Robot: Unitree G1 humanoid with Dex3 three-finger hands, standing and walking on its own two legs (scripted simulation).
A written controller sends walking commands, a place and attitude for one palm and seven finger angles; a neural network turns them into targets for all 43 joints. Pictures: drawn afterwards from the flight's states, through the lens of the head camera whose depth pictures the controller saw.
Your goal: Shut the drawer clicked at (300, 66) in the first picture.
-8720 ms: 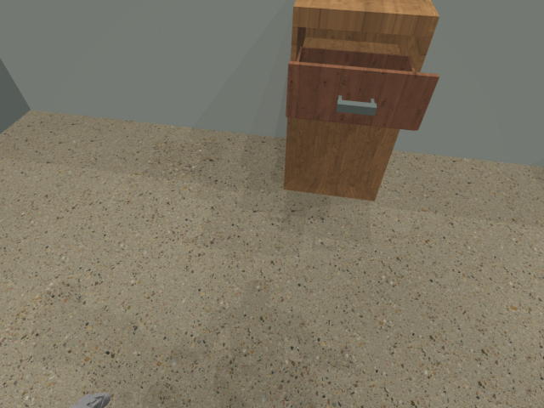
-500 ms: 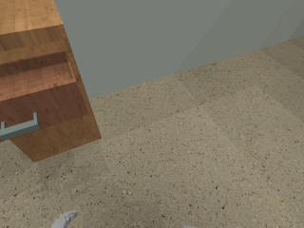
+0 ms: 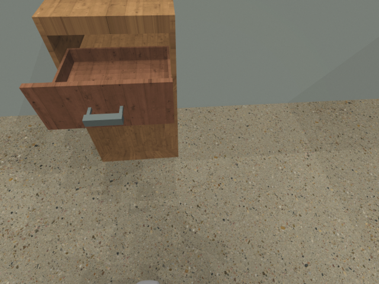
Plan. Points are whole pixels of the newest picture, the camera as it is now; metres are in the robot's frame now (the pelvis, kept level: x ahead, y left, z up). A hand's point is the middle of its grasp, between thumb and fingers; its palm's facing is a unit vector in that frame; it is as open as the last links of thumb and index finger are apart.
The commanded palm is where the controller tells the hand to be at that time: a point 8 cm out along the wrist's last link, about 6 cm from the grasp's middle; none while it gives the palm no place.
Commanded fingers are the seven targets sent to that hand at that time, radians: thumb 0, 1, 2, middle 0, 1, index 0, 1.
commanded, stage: turn to face it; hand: left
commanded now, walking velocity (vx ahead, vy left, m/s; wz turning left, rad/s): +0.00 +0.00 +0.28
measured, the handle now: (104, 114) +0.57 +0.31 -0.04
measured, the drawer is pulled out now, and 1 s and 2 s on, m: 0.29 0.29 0.29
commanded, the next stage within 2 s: take the last steps up to it in 0.18 s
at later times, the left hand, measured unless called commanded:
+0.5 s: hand out of the picture +0.04 +0.24 -0.15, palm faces +0.13 -0.97 -0.21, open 7.4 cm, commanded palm none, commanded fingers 0.00 0.90 0.90 -0.20 -0.30 -0.20 -0.30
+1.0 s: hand out of the picture -0.04 +0.14 -0.15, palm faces +0.31 -0.94 -0.16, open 7.4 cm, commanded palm none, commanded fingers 0.00 0.90 0.90 -0.20 -0.30 -0.20 -0.30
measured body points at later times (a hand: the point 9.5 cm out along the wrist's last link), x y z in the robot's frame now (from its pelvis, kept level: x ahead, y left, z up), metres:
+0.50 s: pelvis -0.01 +0.04 +0.01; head -0.02 +0.04 +0.46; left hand +0.03 +0.29 -0.13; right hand +0.05 -0.20 -0.13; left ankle +0.00 +0.12 -0.73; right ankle +0.00 -0.10 -0.69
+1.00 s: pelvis +0.09 +0.03 +0.01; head +0.10 +0.01 +0.46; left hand -0.06 +0.19 -0.14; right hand +0.16 -0.20 -0.15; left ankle +0.16 +0.20 -0.67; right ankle +0.01 -0.09 -0.73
